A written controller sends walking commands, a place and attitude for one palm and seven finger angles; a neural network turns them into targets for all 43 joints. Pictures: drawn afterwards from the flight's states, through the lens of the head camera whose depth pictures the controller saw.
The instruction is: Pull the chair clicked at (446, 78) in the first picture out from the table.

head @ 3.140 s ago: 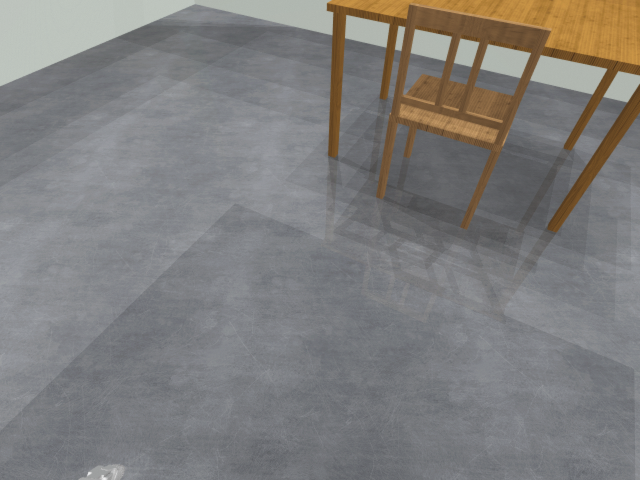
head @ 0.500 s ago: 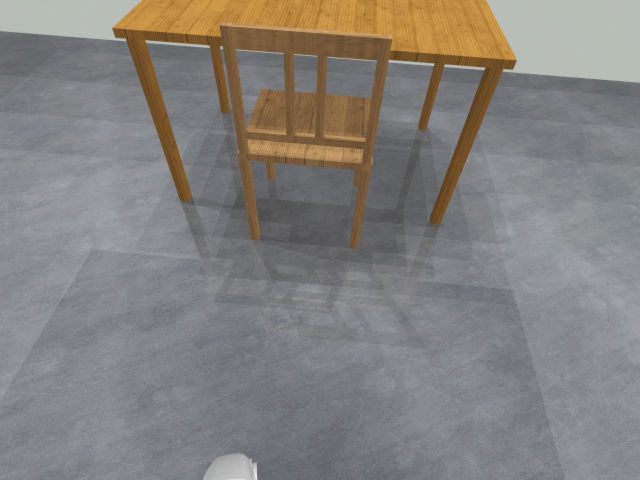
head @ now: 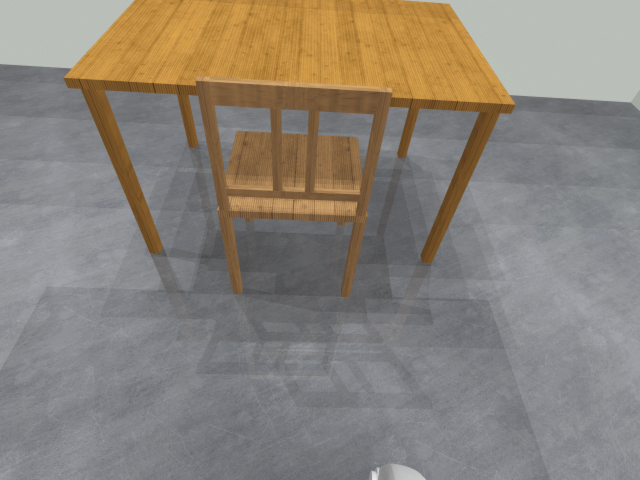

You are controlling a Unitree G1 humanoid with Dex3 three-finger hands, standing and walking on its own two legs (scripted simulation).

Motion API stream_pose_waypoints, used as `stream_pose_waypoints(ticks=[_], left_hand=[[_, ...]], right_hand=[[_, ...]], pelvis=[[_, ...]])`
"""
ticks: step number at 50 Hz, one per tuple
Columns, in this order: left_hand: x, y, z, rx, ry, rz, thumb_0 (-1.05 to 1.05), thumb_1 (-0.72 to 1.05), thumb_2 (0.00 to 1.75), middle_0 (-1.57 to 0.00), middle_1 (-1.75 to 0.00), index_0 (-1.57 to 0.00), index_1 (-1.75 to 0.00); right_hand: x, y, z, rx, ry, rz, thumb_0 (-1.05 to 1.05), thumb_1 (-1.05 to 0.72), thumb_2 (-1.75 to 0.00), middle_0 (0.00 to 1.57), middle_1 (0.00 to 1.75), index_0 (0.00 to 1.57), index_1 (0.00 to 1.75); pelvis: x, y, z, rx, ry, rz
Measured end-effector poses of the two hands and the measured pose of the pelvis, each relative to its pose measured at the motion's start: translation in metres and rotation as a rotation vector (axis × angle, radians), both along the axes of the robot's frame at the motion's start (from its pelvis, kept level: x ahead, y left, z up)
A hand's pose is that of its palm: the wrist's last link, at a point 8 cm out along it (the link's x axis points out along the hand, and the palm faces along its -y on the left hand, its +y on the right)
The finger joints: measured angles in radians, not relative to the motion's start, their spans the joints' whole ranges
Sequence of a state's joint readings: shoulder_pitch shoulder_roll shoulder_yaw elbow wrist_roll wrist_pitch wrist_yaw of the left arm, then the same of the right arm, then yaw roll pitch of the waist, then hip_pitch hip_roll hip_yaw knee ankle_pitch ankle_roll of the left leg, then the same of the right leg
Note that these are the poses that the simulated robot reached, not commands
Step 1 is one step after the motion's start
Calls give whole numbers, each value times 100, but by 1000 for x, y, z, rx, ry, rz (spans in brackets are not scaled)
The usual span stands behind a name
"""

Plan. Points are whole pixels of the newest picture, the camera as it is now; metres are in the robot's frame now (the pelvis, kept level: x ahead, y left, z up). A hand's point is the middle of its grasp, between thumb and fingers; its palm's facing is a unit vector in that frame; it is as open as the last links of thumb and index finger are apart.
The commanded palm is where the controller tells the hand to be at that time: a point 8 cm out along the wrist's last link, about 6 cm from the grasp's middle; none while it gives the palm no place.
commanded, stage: walk to a spot facing it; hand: left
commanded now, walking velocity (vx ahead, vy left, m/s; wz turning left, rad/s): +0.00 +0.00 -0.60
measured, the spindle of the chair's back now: (276, 151) +0.86 +0.18 -0.12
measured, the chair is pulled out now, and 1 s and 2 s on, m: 0.00 0.00 0.00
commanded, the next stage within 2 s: turn to face it in 0.08 s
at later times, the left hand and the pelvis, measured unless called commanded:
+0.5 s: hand (274, 394) +0.28 +0.09 -0.17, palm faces -0.13 -0.98 -0.18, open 7.4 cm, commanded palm none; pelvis +0.13 -0.05 -0.01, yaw -5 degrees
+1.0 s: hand out of the picture +0.15 +0.15 -0.19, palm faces +0.11 -0.97 -0.20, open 7.4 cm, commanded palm none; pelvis +0.21 -0.03 -0.01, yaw +2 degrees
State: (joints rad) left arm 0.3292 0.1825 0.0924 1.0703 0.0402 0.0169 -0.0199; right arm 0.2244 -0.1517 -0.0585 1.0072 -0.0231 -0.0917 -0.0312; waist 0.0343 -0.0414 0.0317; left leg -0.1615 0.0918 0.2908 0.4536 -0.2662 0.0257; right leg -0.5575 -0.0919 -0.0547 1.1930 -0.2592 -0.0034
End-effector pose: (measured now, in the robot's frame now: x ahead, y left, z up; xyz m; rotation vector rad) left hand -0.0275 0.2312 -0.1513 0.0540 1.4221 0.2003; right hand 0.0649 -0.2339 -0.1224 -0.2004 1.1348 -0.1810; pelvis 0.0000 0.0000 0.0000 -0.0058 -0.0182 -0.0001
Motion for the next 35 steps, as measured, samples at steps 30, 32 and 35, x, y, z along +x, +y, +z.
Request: stream_pose_waypoints(ticks=[30, 32, 35], left_hand=[[289, -85, -1, -39, -293, -182, -1, 91, 90, -20, -30, -20, -30], [284, -74, -4, -33, -289, -123, -2, 92, 90, -21, -30, -20, -30], [271, -56, -3, -2, -238, -96, -3, 93, 90, -21, -30, -20, -30]], right_hand=[[62, -27, -30, 74, 242, -135, 1, -92, -90, 20, 30, 19, 30], [69, -24, -26, 60, 258, -111, 1, -92, -90, 20, 30, 20, 30], [79, -22, -20, 52, 267, -88, 2, -93, -90, 20, 30, 20, 30]], pelvis=[[148, -45, -13, -45, 10, -50], [153, -43, -12, -33, 9, -39], [162, -42, -7, -12, 20, -28]])
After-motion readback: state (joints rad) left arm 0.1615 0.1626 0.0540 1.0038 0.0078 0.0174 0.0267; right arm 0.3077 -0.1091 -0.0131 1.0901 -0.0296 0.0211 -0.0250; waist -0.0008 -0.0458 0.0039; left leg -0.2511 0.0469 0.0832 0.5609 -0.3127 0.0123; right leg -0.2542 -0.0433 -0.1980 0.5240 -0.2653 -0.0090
